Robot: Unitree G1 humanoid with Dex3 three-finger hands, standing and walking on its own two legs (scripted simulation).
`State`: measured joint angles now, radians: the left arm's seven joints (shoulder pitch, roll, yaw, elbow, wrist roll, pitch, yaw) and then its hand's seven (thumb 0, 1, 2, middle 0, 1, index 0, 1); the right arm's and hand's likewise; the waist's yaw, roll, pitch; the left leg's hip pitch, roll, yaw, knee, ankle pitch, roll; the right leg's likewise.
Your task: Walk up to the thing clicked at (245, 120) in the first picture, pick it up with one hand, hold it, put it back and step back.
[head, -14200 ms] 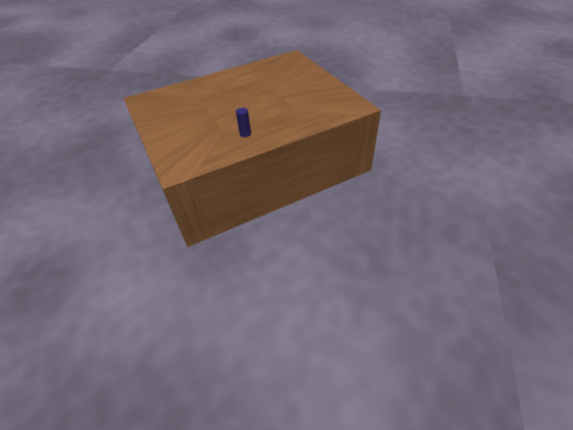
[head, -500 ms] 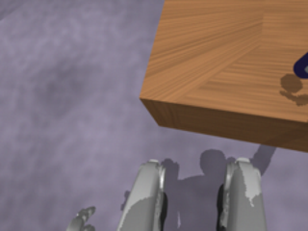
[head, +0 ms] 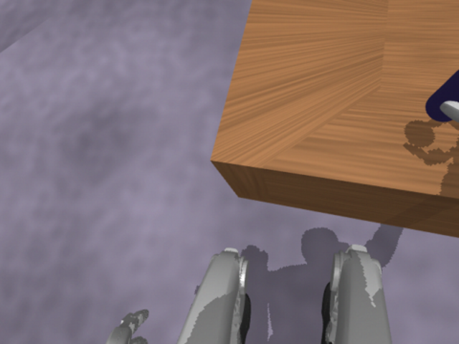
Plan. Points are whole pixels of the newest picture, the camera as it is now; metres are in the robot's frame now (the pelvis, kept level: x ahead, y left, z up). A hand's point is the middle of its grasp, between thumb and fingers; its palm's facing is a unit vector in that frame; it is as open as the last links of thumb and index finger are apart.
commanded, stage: settle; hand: right
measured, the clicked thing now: out of the picture +0.50 -0.28 +0.00
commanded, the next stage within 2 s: lift in 0.02 s
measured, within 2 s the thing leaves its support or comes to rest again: neither
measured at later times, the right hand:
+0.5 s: hand out of the picture +0.47 -0.31 +0.05, palm faces +0.35 +0.94 -0.02, open 8.9 cm
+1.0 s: hand out of the picture +0.40 -0.27 +0.16, palm faces +0.35 +0.94 -0.02, open 8.8 cm
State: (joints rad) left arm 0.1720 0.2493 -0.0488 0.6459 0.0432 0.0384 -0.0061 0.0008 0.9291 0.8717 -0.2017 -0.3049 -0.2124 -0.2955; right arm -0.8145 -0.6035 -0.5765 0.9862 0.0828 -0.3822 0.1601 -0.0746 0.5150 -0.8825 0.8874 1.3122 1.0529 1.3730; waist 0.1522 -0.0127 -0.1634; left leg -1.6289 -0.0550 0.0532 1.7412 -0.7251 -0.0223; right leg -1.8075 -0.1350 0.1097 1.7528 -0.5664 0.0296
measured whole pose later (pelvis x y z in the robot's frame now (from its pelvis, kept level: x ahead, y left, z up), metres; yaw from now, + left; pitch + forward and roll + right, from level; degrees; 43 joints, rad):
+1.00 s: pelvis +0.03 -0.01 +0.14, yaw -5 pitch +21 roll +4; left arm 0.20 0.23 0.00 0.67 0.01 -0.03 0.04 0.00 0.92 0.88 -0.20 -0.31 -0.21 -0.30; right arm -0.37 -0.29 -0.34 0.61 0.14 -0.37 0.03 -0.07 0.54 -0.90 0.90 1.33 1.07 1.38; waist 0.07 -0.02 -0.13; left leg -0.99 -0.01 0.04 1.21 -0.58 -0.02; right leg -1.16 -0.10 0.05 1.24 -0.45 0.03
